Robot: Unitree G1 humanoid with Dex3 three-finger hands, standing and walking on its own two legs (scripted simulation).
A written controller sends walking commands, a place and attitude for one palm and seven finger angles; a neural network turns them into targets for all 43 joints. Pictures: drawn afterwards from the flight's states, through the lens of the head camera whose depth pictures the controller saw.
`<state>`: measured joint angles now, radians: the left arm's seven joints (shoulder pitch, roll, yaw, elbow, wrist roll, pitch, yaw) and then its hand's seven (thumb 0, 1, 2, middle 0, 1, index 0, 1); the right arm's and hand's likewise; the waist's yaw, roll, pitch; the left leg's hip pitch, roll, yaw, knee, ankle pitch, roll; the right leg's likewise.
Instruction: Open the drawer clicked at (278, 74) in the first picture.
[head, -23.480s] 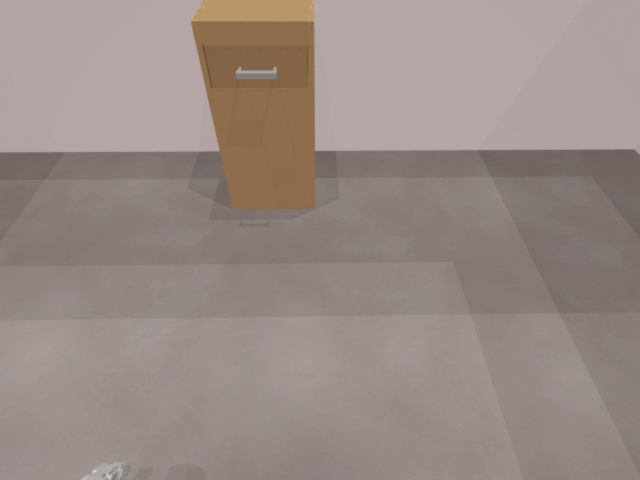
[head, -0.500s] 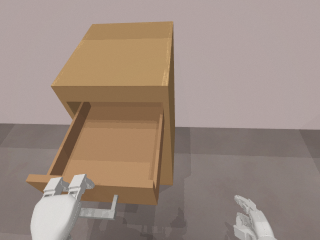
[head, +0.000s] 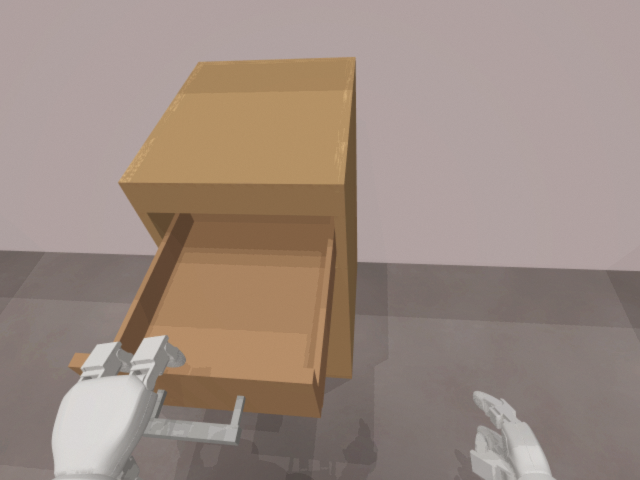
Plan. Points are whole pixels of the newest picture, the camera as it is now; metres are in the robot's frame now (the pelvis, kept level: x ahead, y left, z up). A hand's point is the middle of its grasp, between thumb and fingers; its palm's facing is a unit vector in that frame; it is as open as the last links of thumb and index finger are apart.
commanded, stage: lift the hand off the handle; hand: left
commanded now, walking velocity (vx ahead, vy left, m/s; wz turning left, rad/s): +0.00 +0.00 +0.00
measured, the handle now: (195, 415) +0.21 +0.22 -0.08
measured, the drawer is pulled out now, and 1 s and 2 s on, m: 0.29 0.29 0.29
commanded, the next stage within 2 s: draw the hand back to the body in 0.38 s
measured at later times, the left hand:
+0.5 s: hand (130, 424) +0.16 +0.22 +0.06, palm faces +0.01 -0.14 -0.99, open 13.9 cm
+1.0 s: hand (94, 405) +0.17 +0.24 +0.10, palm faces +0.04 -0.10 -0.99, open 13.8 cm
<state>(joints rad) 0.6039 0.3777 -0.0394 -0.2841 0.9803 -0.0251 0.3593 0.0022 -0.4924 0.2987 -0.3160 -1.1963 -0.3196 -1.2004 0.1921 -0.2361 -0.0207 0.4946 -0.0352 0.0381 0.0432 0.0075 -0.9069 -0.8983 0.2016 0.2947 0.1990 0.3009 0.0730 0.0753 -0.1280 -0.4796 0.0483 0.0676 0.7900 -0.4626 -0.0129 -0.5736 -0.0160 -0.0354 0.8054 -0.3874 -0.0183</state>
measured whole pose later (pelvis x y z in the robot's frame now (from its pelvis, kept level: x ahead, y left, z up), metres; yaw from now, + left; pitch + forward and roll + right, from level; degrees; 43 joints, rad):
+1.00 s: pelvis +0.01 +0.01 +0.02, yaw +0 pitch +4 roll +0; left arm 0.62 0.46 0.03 -0.44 0.91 -0.02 0.21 0.00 -0.49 0.30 -0.32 -1.20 -0.32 -1.20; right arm 0.19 -0.25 0.00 0.50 -0.02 0.06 0.03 0.01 -0.91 -0.90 0.20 0.29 0.20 0.30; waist 0.11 0.10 -0.07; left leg -0.30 0.04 0.06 0.63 -0.40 0.00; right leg -0.38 -0.02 -0.04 0.63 -0.32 0.00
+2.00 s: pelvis +0.01 +0.01 +0.04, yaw +3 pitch -3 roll -1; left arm 0.54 0.31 0.28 -0.47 -0.05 -0.08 0.12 0.01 0.77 0.84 -0.21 -0.37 -0.22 -0.38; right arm 0.18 -0.21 0.01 0.62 0.01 -0.14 -0.08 0.01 -0.90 -0.90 0.20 0.30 0.20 0.30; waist 0.06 0.08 0.02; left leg -0.06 0.03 0.03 0.40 -0.29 -0.01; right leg -0.11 -0.01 -0.08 0.39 -0.22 0.00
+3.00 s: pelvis -0.08 +0.02 +0.03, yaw +3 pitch +1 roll -1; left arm 0.61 0.37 0.37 -0.60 -0.02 -0.20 0.19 0.02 0.88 0.90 -0.21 -0.30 -0.21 -0.30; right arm 0.20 -0.20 0.00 0.57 0.00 -0.11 -0.09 0.01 -0.90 -0.90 0.21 0.30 0.20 0.30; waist -0.01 0.00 0.03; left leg -0.36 0.02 0.01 0.58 -0.24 0.02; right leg -0.40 -0.01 -0.05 0.58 -0.28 0.00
